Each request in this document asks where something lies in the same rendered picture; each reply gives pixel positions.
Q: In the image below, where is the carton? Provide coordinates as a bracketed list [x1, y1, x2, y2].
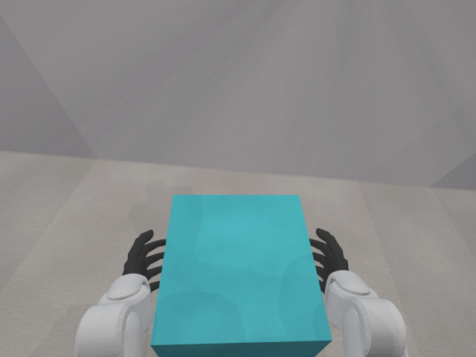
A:
[150, 195, 332, 357]

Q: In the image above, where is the right robot hand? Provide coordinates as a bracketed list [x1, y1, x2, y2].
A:
[309, 228, 349, 294]

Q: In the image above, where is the right robot forearm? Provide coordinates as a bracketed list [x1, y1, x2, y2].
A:
[324, 270, 409, 357]

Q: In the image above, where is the left robot hand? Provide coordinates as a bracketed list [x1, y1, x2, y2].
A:
[122, 230, 166, 292]

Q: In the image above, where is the left robot forearm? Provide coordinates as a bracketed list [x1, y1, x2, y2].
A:
[74, 274, 154, 357]

